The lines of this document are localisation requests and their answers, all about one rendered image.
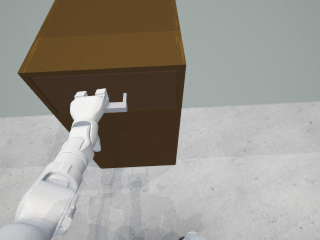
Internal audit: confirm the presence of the cabinet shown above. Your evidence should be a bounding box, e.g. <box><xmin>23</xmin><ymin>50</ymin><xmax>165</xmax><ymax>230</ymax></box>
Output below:
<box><xmin>18</xmin><ymin>0</ymin><xmax>187</xmax><ymax>169</ymax></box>

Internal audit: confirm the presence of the drawer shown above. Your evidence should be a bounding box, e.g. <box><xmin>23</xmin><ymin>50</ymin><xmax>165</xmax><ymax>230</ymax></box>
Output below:
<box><xmin>31</xmin><ymin>70</ymin><xmax>177</xmax><ymax>113</ymax></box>

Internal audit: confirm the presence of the handle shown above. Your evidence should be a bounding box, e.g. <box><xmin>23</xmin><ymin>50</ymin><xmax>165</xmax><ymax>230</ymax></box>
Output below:
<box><xmin>104</xmin><ymin>93</ymin><xmax>128</xmax><ymax>113</ymax></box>

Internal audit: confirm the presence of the left robot forearm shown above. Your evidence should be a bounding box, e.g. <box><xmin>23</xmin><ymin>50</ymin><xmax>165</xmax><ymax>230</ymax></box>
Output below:
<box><xmin>14</xmin><ymin>118</ymin><xmax>99</xmax><ymax>222</ymax></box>

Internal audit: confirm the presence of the robot right shin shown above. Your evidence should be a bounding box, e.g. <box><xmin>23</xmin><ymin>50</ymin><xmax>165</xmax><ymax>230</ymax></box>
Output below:
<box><xmin>184</xmin><ymin>232</ymin><xmax>197</xmax><ymax>239</ymax></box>

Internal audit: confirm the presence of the robot left hand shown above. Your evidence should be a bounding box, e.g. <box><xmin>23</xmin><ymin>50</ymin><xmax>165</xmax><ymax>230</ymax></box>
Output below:
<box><xmin>70</xmin><ymin>88</ymin><xmax>110</xmax><ymax>152</ymax></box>

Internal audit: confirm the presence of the robot left upper arm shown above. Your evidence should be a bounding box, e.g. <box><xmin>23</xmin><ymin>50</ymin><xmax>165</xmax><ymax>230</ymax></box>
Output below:
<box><xmin>0</xmin><ymin>180</ymin><xmax>79</xmax><ymax>240</ymax></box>

